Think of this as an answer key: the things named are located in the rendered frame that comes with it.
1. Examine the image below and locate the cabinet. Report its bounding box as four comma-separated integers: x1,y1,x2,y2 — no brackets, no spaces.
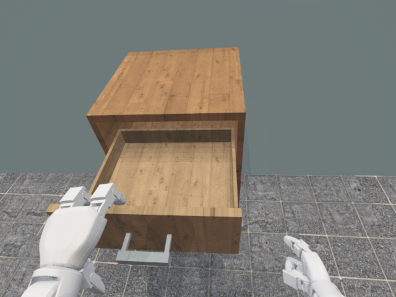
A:
86,47,246,208

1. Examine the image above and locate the left robot forearm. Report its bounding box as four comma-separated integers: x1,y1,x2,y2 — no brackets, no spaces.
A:
21,266,83,297

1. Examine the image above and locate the right robot hand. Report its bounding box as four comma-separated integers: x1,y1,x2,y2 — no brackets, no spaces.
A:
282,236,331,296

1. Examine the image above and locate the right robot forearm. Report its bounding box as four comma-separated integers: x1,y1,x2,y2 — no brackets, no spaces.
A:
309,280,345,297

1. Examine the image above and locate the drawer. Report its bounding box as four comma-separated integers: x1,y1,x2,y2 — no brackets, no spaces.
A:
46,127,242,254

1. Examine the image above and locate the left robot hand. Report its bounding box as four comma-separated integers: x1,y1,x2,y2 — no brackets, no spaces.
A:
39,183,126,294

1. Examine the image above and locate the handle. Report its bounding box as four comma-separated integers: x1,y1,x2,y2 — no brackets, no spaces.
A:
116,233,172,267

